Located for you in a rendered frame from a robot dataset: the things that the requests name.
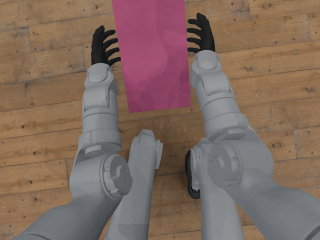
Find right robot forearm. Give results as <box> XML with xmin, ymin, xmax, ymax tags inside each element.
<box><xmin>190</xmin><ymin>50</ymin><xmax>265</xmax><ymax>145</ymax></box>

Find robot left upper arm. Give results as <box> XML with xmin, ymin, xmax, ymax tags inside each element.
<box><xmin>11</xmin><ymin>153</ymin><xmax>133</xmax><ymax>240</ymax></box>

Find right robot hand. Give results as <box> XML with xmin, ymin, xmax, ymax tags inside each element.
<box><xmin>186</xmin><ymin>12</ymin><xmax>215</xmax><ymax>53</ymax></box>

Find carton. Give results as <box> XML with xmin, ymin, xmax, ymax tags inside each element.
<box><xmin>111</xmin><ymin>0</ymin><xmax>191</xmax><ymax>113</ymax></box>

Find left robot hand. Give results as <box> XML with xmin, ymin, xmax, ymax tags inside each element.
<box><xmin>91</xmin><ymin>25</ymin><xmax>121</xmax><ymax>67</ymax></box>

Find right robot shin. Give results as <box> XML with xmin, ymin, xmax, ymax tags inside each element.
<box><xmin>191</xmin><ymin>138</ymin><xmax>213</xmax><ymax>190</ymax></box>

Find robot right upper arm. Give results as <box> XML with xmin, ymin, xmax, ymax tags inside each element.
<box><xmin>207</xmin><ymin>139</ymin><xmax>320</xmax><ymax>240</ymax></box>

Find left robot thigh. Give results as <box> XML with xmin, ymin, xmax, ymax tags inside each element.
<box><xmin>104</xmin><ymin>134</ymin><xmax>163</xmax><ymax>240</ymax></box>

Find left robot forearm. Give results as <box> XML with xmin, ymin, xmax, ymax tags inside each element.
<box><xmin>69</xmin><ymin>63</ymin><xmax>123</xmax><ymax>188</ymax></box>

